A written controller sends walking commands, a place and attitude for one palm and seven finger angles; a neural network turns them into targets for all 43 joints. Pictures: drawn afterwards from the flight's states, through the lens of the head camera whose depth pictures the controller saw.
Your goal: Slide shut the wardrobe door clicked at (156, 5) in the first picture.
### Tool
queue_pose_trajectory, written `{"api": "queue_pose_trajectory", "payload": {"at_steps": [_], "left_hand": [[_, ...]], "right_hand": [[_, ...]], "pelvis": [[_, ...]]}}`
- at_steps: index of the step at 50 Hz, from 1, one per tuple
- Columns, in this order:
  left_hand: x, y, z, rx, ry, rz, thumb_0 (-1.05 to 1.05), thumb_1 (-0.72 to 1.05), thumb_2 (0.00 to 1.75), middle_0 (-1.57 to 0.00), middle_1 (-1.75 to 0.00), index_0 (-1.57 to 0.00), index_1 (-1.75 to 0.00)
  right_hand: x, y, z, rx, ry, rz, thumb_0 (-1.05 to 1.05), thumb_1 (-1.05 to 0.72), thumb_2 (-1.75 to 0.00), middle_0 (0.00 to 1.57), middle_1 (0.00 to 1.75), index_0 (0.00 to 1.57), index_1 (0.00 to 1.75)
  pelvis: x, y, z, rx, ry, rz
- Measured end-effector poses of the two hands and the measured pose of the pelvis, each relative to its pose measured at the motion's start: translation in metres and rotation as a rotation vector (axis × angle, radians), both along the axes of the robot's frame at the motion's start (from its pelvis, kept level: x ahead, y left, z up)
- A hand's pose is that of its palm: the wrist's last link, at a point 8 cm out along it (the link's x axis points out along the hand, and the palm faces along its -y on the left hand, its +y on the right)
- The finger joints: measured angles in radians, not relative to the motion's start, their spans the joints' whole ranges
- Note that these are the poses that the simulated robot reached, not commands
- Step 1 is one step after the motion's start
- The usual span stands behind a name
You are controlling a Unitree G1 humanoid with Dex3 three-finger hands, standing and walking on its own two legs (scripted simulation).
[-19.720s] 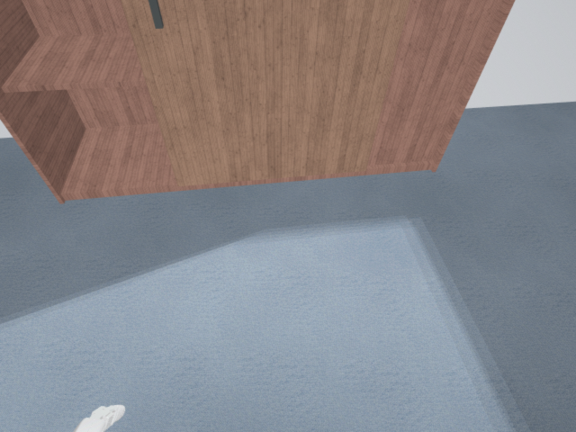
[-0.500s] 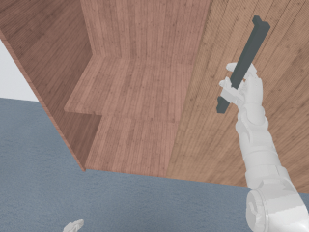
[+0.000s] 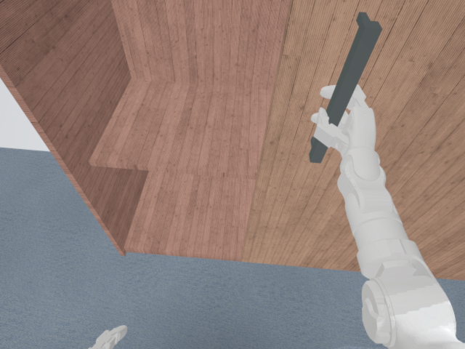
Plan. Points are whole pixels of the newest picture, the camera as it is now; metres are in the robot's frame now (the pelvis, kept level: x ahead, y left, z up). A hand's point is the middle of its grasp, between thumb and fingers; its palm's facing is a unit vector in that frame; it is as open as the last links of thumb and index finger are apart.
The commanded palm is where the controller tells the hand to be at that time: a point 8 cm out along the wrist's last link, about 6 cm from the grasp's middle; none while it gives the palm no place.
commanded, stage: step sideways, sliding the door along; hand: right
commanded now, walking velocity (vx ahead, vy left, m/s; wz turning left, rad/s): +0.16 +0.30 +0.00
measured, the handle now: (335, 99) +0.51 -0.14 +0.17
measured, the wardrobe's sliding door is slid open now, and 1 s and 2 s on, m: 0.51 0.46 0.18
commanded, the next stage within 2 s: none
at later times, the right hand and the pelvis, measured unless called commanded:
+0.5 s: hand (316, 126) +0.46 -0.11 +0.15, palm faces +0.14 +0.99 -0.10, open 6.0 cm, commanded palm +0.44 -0.12 +0.15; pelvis +0.01 +0.04 +0.00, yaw +2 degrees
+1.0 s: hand (288, 122) +0.47 -0.06 +0.15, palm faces +0.35 +0.93 -0.10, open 6.4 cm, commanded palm +0.43 -0.03 +0.15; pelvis +0.07 +0.17 +0.00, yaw -6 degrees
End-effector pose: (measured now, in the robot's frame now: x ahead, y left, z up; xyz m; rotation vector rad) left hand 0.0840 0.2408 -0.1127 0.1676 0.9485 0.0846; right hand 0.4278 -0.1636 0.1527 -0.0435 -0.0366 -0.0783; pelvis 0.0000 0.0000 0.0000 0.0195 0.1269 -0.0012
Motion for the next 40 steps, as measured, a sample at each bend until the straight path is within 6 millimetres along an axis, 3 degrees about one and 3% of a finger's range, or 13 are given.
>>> {"api": "queue_pose_trajectory", "payload": {"at_steps": [9, 16, 21, 26, 32, 36, 40], "left_hand": [[0.011, 0.01, 0.002, 0.042, 0.002, 0.104, 0.01, 0.9, 0.9, -0.2, -0.29, -0.2, -0.3], [0.015, 0.025, -0.011, 0.034, 0.051, 0.115, 0.01, 0.9, 0.9, -0.2, -0.29, -0.2, -0.3], [0.022, 0.037, -0.005, 0.077, 0.107, 0.068, 0.01, 0.9, 0.9, -0.2, -0.29, -0.2, -0.3], [0.039, 0.049, -0.002, 0.074, 0.074, 0.059, 0.01, 0.9, 0.9, -0.2, -0.29, -0.2, -0.3], [0.062, 0.06, 0.001, 0.032, 0.073, -0.021, 0.01, 0.9, 0.9, -0.2, -0.29, -0.2, -0.3], [0.089, 0.075, -0.01, 0.001, 0.044, -0.085, 0.01, 0.9, 0.9, -0.2, -0.3, -0.2, -0.3], [0.122, 0.096, -0.011, 0.014, 0.019, -0.098, 0.01, 0.9, 0.9, -0.21, -0.3, -0.21, -0.3]], "right_hand": [[0.003, 0.0, 0.002, -0.099, -0.014, 0.023, -0.03, -0.67, -0.81, 0.4, 1.38, 0.31, 1.4], [0.002, 0.003, 0.003, -0.121, -0.008, -0.033, -0.04, -0.67, -0.84, 0.42, 1.37, 0.3, 1.4], [0.002, 0.004, 0.001, -0.094, -0.023, -0.042, -0.03, -0.68, -0.84, 0.43, 1.38, 0.31, 1.4], [0.002, 0.008, -0.002, -0.061, -0.052, -0.063, -0.02, -0.71, -0.85, 0.44, 1.39, 0.28, 1.4], [0.0, 0.016, 0.0, -0.074, -0.029, -0.14, -0.02, -0.74, -0.86, 0.41, 1.4, 0.22, 1.4], [-0.001, 0.023, -0.001, -0.077, -0.036, -0.205, -0.02, -0.74, -0.86, 0.4, 1.4, 0.18, 1.4], [-0.001, 0.032, -0.002, -0.082, -0.047, -0.25, -0.02, -0.73, -0.86, 0.42, 1.4, 0.16, 1.4]], "pelvis": [[-0.002, 0.005, 0.002, -0.011, -0.061, 0.061], [0.0, 0.025, -0.002, 0.02, -0.116, 0.042], [0.007, 0.036, 0.001, -0.006, -0.147, 0.016], [0.007, 0.049, 0.0, -0.015, -0.177, 0.036], [0.012, 0.082, 0.007, 0.015, -0.196, -0.005], [0.029, 0.113, -0.006, 0.017, -0.207, -0.029], [0.041, 0.131, -0.006, 0.027, -0.209, -0.087]]}}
